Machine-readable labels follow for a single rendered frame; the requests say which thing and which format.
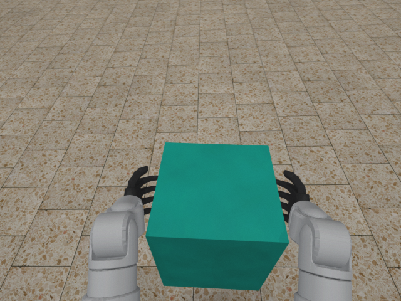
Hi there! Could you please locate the robot left forearm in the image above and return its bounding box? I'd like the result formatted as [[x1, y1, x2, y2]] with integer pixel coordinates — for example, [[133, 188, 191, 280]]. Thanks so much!
[[82, 195, 145, 301]]

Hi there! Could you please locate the carton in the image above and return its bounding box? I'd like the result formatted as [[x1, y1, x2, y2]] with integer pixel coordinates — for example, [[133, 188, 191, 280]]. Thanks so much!
[[145, 142, 289, 291]]

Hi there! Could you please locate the robot left hand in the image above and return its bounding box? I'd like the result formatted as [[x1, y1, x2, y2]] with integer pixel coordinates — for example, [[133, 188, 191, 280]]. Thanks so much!
[[124, 166, 158, 215]]

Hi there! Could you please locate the robot right hand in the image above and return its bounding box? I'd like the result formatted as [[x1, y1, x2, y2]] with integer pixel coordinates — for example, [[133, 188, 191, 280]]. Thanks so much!
[[276, 170, 310, 223]]

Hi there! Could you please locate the robot right forearm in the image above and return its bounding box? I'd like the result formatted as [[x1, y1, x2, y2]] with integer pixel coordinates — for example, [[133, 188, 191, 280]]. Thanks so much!
[[288, 201, 352, 301]]

